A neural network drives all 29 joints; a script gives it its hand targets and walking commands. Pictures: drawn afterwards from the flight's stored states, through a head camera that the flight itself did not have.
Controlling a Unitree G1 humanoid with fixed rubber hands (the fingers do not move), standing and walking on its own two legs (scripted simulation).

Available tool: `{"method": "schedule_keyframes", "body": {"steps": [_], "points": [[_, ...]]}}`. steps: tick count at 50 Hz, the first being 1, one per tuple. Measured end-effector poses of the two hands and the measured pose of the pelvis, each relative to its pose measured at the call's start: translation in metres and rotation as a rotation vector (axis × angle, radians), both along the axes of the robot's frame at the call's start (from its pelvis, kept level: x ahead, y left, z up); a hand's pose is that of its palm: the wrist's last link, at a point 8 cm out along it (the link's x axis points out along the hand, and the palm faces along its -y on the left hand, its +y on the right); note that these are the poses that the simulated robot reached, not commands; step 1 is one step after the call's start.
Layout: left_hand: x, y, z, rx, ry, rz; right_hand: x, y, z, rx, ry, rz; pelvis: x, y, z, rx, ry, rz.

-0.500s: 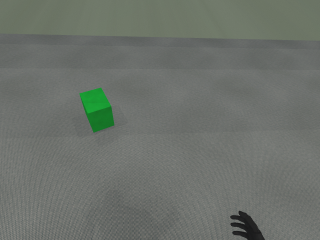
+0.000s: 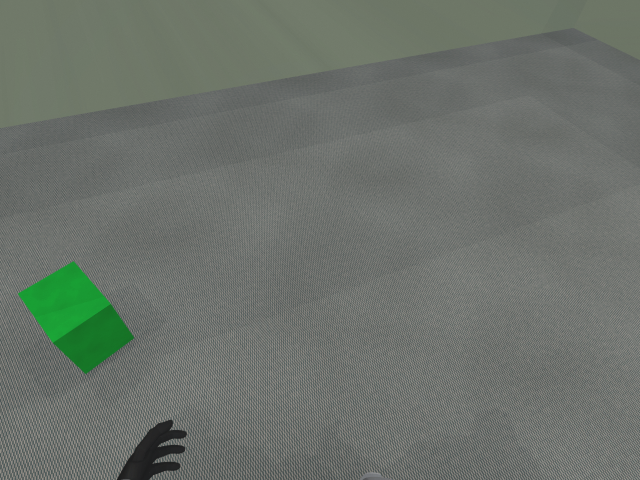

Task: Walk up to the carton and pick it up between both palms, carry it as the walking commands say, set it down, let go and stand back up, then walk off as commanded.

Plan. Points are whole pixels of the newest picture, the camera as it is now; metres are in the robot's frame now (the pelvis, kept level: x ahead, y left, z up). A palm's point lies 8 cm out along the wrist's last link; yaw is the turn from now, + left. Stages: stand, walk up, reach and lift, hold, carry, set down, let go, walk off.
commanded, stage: walk up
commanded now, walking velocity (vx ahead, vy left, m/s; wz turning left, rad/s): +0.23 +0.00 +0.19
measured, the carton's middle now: (79, 317) +0.76 +0.67 -0.66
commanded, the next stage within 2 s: none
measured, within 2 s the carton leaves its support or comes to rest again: neither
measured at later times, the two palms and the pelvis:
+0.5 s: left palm out of the picture +0.10 +0.34 -0.15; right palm (412, 372) +0.29 -0.17 -0.09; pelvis +0.12 +0.06 -0.01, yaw +16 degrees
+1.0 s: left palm (29, 315) +0.43 +0.43 -0.11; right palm (360, 323) +0.39 -0.11 -0.12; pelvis +0.36 +0.15 -0.01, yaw +29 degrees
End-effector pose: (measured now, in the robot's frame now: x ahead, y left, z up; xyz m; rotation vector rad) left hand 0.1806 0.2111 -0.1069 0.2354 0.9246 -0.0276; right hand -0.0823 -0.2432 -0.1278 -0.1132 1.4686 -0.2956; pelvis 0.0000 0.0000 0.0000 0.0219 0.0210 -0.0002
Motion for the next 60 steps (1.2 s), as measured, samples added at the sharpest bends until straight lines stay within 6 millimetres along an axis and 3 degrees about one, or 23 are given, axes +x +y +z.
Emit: {"method": "schedule_keyframes", "body": {"steps": [2, 4, 7, 12, 18, 21, 23, 26, 31, 37, 40, 44, 49, 51, 54, 60], "points": [[0.029, -0.007, -0.002, 0.016, -0.036, 0.013, 0.023, -0.006, -0.010, 0.014, 0.023, -0.008, 0.023, -0.009, -0.008, 0.002, 0.011, 0.014], [0.039, -0.004, -0.001, 0.040, -0.037, 0.047, 0.060, -0.012, -0.014, 0.024, -0.001, 0.009, 0.036, -0.013, -0.007, -0.002, 0.020, 0.041], [0.025, 0.017, 0.002, 0.077, 0.006, 0.151, 0.131, -0.023, -0.012, 0.015, -0.099, 0.083, 0.050, -0.015, -0.002, 0.004, 0.015, 0.084], [-0.023, 0.050, 0.002, 0.118, 0.102, 0.305, 0.245, -0.022, -0.001, 0.004, -0.251, 0.244, 0.062, -0.009, 0.002, 0.005, 0.000, 0.135], [-0.080, 0.082, -0.013, 0.105, 0.207, 0.402, 0.338, 0.024, 0.024, 0.041, -0.383, 0.425, 0.081, 0.012, 0.002, -0.023, -0.006, 0.209], [-0.096, 0.103, -0.024, 0.078, 0.246, 0.438, 0.369, 0.055, 0.040, 0.030, -0.438, 0.494, 0.098, 0.031, 0.002, -0.033, -0.010, 0.235], [-0.095, 0.120, -0.036, 0.061, 0.259, 0.438, 0.380, 0.068, 0.041, -0.002, -0.471, 0.506, 0.110, 0.049, -0.006, -0.054, -0.015, 0.246], [-0.065, 0.139, -0.040, 0.037, 0.211, 0.428, 0.364, 0.078, 0.035, -0.045, -0.405, 0.490, 0.125, 0.069, -0.007, -0.060, -0.019, 0.283], [0.009, 0.154, -0.010, -0.024, 0.049, 0.426, 0.326, 0.094, 0.040, -0.039, -0.225, 0.447, 0.157, 0.096, 0.014, -0.074, -0.014, 0.341], [0.071, 0.173, 0.003, -0.048, 0.009, 0.432, 0.329, 0.118, 0.043, -0.025, -0.126, 0.427, 0.202, 0.120, 0.022, -0.091, -0.007, 0.410], [0.107, 0.183, 0.005, -0.056, -0.014, 0.441, 0.347, 0.126, 0.043, -0.027, -0.089, 0.433, 0.231, 0.128, 0.021, -0.091, -0.005, 0.440], [0.165, 0.195, 0.006, -0.062, -0.060, 0.449, 0.388, 0.132, 0.037, -0.038, -0.052, 0.457, 0.275, 0.138, 0.014, -0.085, 0.003, 0.472], [0.244, 0.214, 0.002, -0.031, -0.123, 0.473, 0.458, 0.132, 0.015, -0.055, -0.006, 0.488, 0.341, 0.149, -0.004, -0.068, 0.017, 0.501], [0.258, 0.225, -0.004, 0.017, -0.125, 0.513, 0.494, 0.135, 0.000, -0.046, 0.004, 0.514, 0.369, 0.153, -0.015, -0.045, 0.023, 0.523], [0.231, 0.235, -0.008, 0.069, -0.011, 0.594, 0.564, 0.154, -0.011, -0.018, -0.065, 0.571, 0.392, 0.161, -0.014, -0.050, 0.010, 0.556], [0.126, 0.235, 0.007, 0.138, 0.274, 0.796, 0.698, 0.228, 0.002, 0.074, -0.245, 0.743, 0.419, 0.179, 0.005, -0.008, -0.011, 0.588]]}}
